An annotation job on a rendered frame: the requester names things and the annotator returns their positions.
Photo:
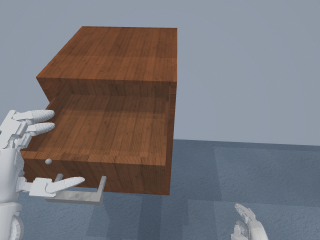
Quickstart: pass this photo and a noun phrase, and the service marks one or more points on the left robot hand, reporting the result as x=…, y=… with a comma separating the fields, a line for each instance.
x=17, y=130

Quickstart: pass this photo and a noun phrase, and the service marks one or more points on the right robot hand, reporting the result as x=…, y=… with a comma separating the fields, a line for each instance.
x=254, y=230

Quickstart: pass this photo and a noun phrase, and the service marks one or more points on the handle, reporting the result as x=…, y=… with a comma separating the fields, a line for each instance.
x=79, y=197

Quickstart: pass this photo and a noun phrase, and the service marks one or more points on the drawer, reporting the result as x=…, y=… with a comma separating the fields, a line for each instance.
x=115, y=130

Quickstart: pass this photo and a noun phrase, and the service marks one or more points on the cabinet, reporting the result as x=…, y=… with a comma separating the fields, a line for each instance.
x=119, y=55

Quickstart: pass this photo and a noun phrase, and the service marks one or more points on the left robot forearm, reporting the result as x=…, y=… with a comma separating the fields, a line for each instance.
x=11, y=226

